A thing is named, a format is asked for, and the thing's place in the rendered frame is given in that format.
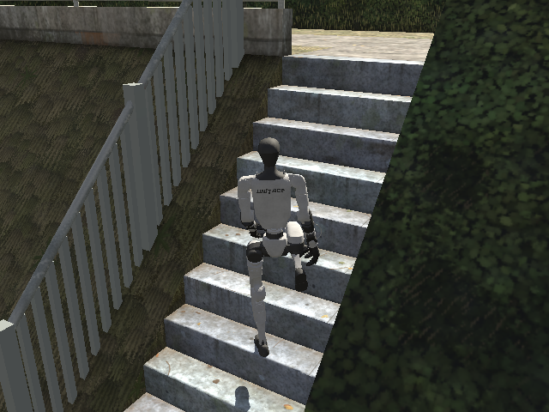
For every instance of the stairs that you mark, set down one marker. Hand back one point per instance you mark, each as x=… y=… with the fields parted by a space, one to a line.
x=337 y=123

